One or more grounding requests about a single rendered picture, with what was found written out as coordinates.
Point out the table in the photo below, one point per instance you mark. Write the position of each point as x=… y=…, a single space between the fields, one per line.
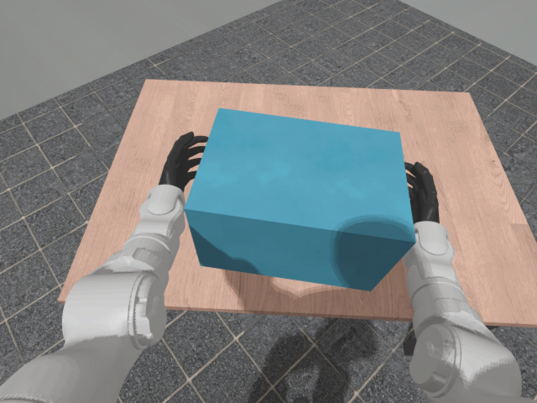
x=495 y=251

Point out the right robot forearm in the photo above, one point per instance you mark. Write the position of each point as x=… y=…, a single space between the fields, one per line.
x=435 y=292

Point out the robot right hand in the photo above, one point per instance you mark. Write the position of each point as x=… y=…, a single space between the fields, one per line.
x=423 y=195

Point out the robot left upper arm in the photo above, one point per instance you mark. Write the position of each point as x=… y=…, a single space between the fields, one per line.
x=109 y=320

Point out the carton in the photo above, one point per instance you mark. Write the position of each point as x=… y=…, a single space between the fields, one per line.
x=299 y=199

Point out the left robot forearm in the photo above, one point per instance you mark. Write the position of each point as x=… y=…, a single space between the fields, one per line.
x=155 y=241

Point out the robot right upper arm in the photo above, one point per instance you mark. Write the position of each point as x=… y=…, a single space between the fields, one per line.
x=454 y=366

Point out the robot left hand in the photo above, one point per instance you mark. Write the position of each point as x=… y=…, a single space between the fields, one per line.
x=175 y=171

